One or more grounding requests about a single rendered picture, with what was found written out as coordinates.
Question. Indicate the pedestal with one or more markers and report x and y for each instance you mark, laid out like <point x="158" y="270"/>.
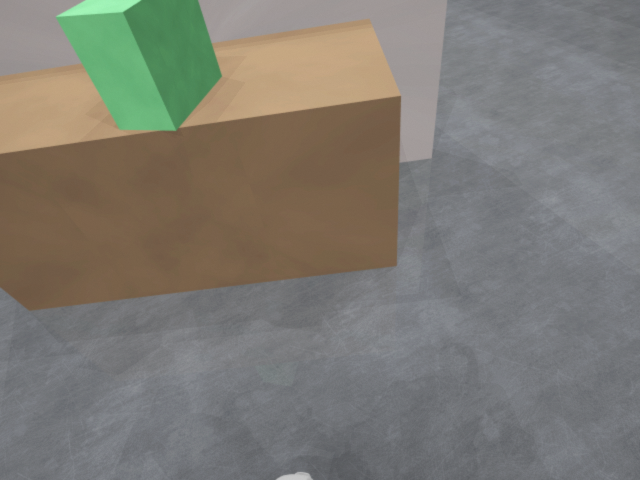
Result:
<point x="288" y="168"/>

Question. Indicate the carton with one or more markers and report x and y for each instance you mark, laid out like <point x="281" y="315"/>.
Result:
<point x="151" y="61"/>

